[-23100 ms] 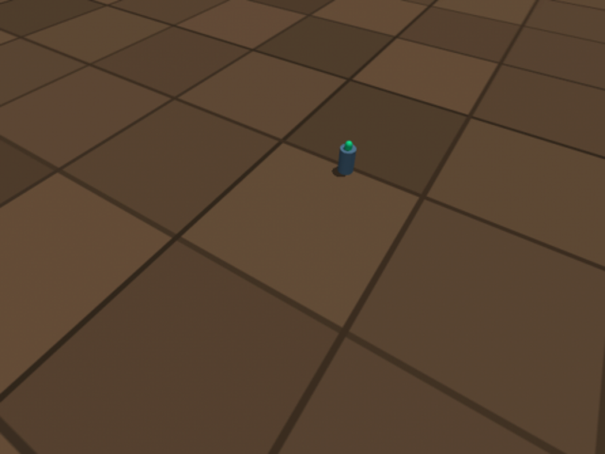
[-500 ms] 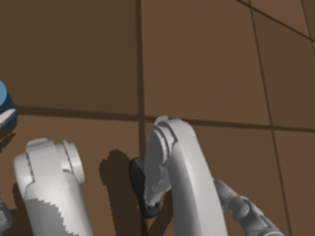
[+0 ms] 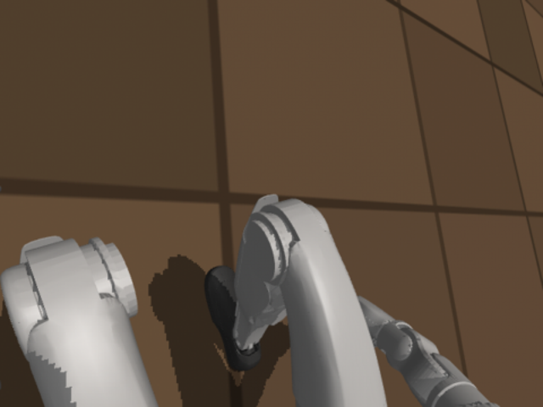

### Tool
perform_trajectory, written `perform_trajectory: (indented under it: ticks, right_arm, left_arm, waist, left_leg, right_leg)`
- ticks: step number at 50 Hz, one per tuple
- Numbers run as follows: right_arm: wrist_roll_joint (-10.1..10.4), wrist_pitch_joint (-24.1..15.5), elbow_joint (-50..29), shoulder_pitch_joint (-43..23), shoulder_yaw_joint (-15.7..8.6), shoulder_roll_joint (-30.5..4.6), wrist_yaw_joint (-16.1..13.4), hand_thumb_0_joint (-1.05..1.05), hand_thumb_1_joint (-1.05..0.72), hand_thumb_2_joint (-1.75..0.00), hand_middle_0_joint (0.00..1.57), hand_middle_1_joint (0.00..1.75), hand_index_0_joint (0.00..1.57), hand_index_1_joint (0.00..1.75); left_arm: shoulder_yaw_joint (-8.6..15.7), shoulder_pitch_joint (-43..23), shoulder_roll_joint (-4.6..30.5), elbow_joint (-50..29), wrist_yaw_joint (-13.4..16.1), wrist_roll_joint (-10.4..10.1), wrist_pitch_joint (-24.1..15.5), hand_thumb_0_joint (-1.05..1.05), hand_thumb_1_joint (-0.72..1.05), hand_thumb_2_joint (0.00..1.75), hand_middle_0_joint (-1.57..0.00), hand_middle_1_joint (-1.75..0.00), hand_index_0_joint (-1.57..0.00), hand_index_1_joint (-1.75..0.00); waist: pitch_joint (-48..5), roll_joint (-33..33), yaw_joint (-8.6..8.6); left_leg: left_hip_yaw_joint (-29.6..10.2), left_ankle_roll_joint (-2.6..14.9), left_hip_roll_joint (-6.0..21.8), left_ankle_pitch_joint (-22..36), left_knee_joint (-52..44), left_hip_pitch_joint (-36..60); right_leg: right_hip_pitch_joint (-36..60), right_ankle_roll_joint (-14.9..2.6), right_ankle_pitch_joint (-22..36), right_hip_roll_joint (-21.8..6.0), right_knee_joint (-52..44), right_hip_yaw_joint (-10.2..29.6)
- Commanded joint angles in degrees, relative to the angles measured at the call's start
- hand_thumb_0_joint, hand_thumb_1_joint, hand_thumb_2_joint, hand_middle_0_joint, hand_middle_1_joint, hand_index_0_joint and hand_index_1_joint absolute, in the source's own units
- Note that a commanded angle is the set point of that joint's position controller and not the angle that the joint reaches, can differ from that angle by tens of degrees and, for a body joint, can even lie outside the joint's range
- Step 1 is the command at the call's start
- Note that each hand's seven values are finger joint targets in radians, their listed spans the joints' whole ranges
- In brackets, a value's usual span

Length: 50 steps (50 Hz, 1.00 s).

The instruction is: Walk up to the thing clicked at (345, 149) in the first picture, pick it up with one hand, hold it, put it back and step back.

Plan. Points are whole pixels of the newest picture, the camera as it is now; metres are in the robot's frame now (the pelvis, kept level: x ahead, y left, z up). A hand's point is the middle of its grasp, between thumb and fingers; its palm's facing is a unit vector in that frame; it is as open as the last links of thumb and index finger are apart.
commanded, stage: lower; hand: left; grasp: from the side
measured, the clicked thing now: out of the picture +0.43 +0.28 -0.18
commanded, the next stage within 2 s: loosen in 0.32 s
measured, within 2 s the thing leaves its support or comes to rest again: rests again in 0.26 s
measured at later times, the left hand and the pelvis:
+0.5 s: hand out of the picture +0.42 +0.28 -0.18, palm faces +0.34 -0.94 -0.01, open 11.1 cm; pelvis +0.00 +0.00 +0.00, yaw -1 degrees
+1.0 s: hand out of the picture +0.42 +0.28 -0.17, palm faces +0.35 -0.94 +0.02, open 15.5 cm; pelvis -0.01 +0.01 +0.00, yaw -2 degrees
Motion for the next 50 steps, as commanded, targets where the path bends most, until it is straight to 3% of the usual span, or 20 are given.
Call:
perform_trajectory:
  ticks: [1, 10, 14, 15, 19, 22, 26, 33, 35, 41, 44, 48, 50]
  right_arm:
    - [-0.1, 0.4, -1.0, 3.2, -6.0, -20.2, -1.2, 0.0, -0.91, -0.91, 0.2, 0.3, 0.2, 0.3]
    - [-0.5, 0.4, -1.5, 1.9, -5.2, -20.2, -1.1, 0.0, -0.9, -0.91, 0.2, 0.3, 0.2, 0.3]
    - [-0.7, 0.4, -1.5, 2.0, -5.0, -20.6, -1.1, 0.0, -0.9, -0.9, 0.2, 0.3, 0.2, 0.3]
    - [-0.7, 0.5, -1.7, 1.3, -4.7, -20.6, -1.1, 0.0, -0.9, -0.91, 0.2, 0.3, 0.2, 0.3]
    - [-0.9, 0.5, -1.6, 1.2, -4.6, -20.8, -1.1, 0.0, -0.9, -0.9, 0.2, 0.3, 0.2, 0.3]
    - [-0.9, 0.5, -2.1, 0.7, -4.4, -21.0, -1.0, 0.0, -0.91, -0.9, 0.2, 0.3, 0.2, 0.3]
    - [-0.9, -0.1, -1.8, 1.0, -4.1, -20.9, -1.0, 0.0, -0.92, -0.9, 0.2, 0.3, 0.2, 0.3]
    - [-1.0, 0.2, -1.6, 1.1, -4.1, -21.0, -1.3, 0.0, -0.92, -0.9, 0.2, 0.3, 0.2, 0.3]
    - [-0.8, 0.4, -1.8, 0.9, -4.0, -21.1, -1.3, 0.0, -0.92, -0.9, 0.2, 0.3, 0.2, 0.3]
    - [-0.5, 0.5, -2.8, 0.4, -4.0, -21.1, -1.1, 0.0, -0.92, -0.9, 0.2, 0.3, 0.2, 0.3]
    - [-0.6, 0.3, -3.0, 0.1, -3.9, -20.9, -1.1, 0.0, -0.92, -0.9, 0.2, 0.3, 0.2, 0.3]
    - [-0.6, 0.1, -2.9, 0.5, -3.8, -21.0, -1.2, 0.0, -0.92, -0.9, 0.2, 0.3, 0.2, 0.3]
    - [-0.5, 0.2, -3.0, 0.2, -3.7, -21.2, -1.2, 0.0, -0.89, -0.9, 0.2, 0.3, 0.2, 0.3]
  left_arm:
    - [0.7, -14.4, 10.1, -10.6, 0.8, -0.6, -6.0, 0.0, 0.18, 1.23, -1.19, -1.34, -1.21, -1.34]
    - [0.0, -14.3, 10.6, -9.6, 1.4, -0.4, -6.7, 0.0, 0.19, 1.24, -1.21, -1.35, -1.23, -1.35]
    - [0.8, -12.7, 11.6, -9.1, 2.1, -0.2, -7.3, 0.0, 0.2, 1.25, -1.22, -1.35, -1.23, -1.36]
    - [-0.3, -14.4, 10.8, -9.0, 2.1, -0.2, -7.6, 0.0, 0.21, 1.24, -1.22, -1.35, -1.23, -1.35]
    - [-0.5, -13.4, 10.5, -8.5, 2.1, 0.0, -8.0, 0.0, 0.22, 1.26, -1.24, -1.37, -1.25, -1.37]
    - [0.0, -12.6, 11.3, -7.7, 2.3, -0.2, -8.3, 0.0, 0.17, 1.16, -1.27, -1.28, -1.27, -1.29]
    - [0.5, -13.6, 10.9, -9.3, 2.0, -2.1, -9.1, 0.0, -0.04, 0.84, -1.03, -0.98, -1.04, -0.97]
    - [-0.2, -11.4, 10.7, -8.5, 1.4, -1.5, -8.5, 0.0, -0.38, 0.35, -0.59, -0.49, -0.59, -0.49]
    - [-1.0, -11.3, 10.0, -6.5, 1.3, -1.6, -7.8, 0.0, -0.45, 0.31, -0.54, -0.44, -0.54, -0.44]
    - [-0.9, -10.6, 10.3, -6.6, 1.2, -1.8, -7.5, 0.0, -0.52, 0.22, -0.42, -0.3, -0.41, -0.31]
    - [-1.5, -10.9, 9.0, -5.9, 1.0, -2.1, -7.5, 0.0, -0.53, 0.17, -0.32, -0.22, -0.32, -0.22]
    - [-1.4, -11.7, 10.0, -6.1, 1.1, -2.0, -7.7, 0.0, -0.57, 0.1, -0.23, -0.12, -0.22, -0.13]
    - [-1.1, -12.1, 10.5, -5.2, 1.2, -1.7, -7.9, 0.0, -0.53, 0.09, -0.11, -0.05, -0.1, -0.06]
  waist:
    - [-36.0, 31.5, -5.82]
    - [-33.9, 31.2, -6.03]
    - [-34.8, 31.9, -5.55]
    - [-33.2, 32.0, -6.22]
    - [-32.3, 32.0, -6.66]
    - [-31.8, 31.3, -6.36]
    - [-33.0, 30.5, -6.41]
    - [-32.8, 31.4, -6.17]
    - [-30.6, 30.1, -6.94]
    - [-30.3, 29.2, -5.9]
    - [-29.6, 27.9, -6.4]
    - [-30.2, 28.6, -6.3]
    - [-28.2, 28.8, -6.48]
  left_leg:
    - [5.3, -0.85, 3.4, 9.3, -19.5, 23.7]
    - [5.0, -0.63, 3.6, 6.9, -19.1, 23.0]
    - [4.0, -1.17, 3.9, 9.6, -19.8, 25.1]
    - [3.7, -1.11, 4.0, 8.4, -19.8, 24.2]
    - [3.4, -1.18, 4.1, 8.0, -20.0, 24.7]
    - [3.3, -1.09, 4.1, 6.7, -20.0, 23.8]
    - [4.0, -0.68, 3.9, 6.8, -18.8, 23.4]
    - [3.9, -0.96, 4.2, 9.4, -18.9, 24.3]
    - [3.6, -0.8, 4.1, 7.9, -19.4, 22.5]
    - [3.1, -0.73, 4.1, 5.5, -20.0, 22.3]
    - [3.1, -0.45, 4.0, 4.2, -19.7, 21.3]
    - [3.0, -0.59, 4.1, 4.8, -20.1, 22.2]
    - [2.5, -0.69, 4.3, 3.8, -20.6, 21.6]
  right_leg:
    - [17.8, -4.87, 11.2, 2.0, -8.6, -6.8]
    - [17.3, -4.74, 9.6, 2.5, -9.1, -7.2]
    - [17.6, -4.87, 11.4, 2.5, -8.2, -7.7]
    - [16.7, -4.84, 10.6, 2.5, -8.0, -7.9]
    - [16.5, -4.7, 10.5, 2.5, -8.3, -8.1]
    - [16.2, -4.76, 9.6, 2.5, -8.4, -8.4]
    - [18.1, -4.48, 10.1, 2.9, -9.2, -8.1]
    - [18.1, -4.81, 11.9, 3.0, -8.8, -8.1]
    - [17.1, -4.8, 10.7, 3.0, -9.2, -8.5]
    - [16.2, -4.83, 8.7, 3.1, -9.3, -8.8]
    - [15.9, -4.73, 7.9, 3.2, -9.6, -8.8]
    - [16.0, -4.87, 8.2, 3.3, -9.6, -8.9]
    - [14.9, -4.88, 7.3, 3.2, -9.3, -9.0]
